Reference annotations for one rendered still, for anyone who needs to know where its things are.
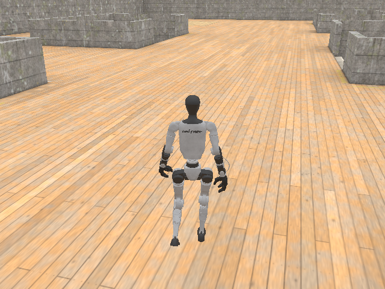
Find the right robot upper arm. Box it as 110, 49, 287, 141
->
205, 121, 220, 155

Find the robot left hand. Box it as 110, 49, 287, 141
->
159, 166, 173, 178

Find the left robot upper arm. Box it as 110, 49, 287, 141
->
164, 121, 180, 154

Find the robot left forearm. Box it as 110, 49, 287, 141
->
159, 145, 170, 168

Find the robot right thigh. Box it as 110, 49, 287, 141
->
199, 167, 213, 207

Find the robot right forearm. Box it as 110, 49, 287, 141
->
214, 147, 226, 177

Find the left robot foot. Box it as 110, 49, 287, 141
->
170, 237, 180, 246

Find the robot right hand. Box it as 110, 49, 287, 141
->
214, 176, 228, 193

